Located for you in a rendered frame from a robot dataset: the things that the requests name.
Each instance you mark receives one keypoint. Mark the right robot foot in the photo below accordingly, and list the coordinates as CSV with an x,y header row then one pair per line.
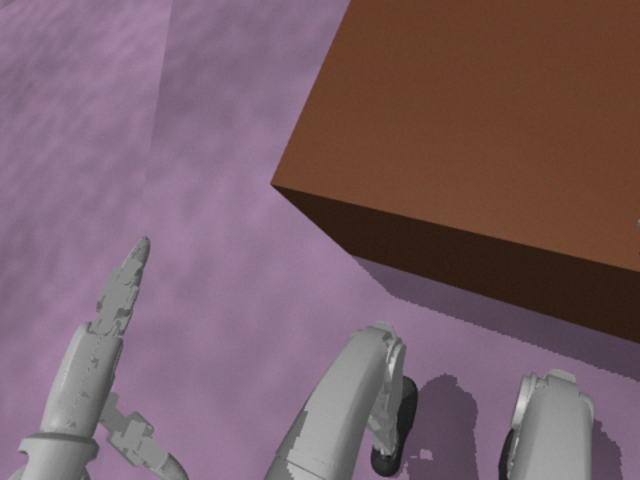
x,y
504,456

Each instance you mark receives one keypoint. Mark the left robot arm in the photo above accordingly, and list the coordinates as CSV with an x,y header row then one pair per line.
x,y
54,456

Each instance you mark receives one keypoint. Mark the left robot foot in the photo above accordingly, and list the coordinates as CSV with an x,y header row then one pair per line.
x,y
387,466

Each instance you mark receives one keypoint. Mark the left robot hand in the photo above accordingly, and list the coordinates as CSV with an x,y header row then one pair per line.
x,y
80,396

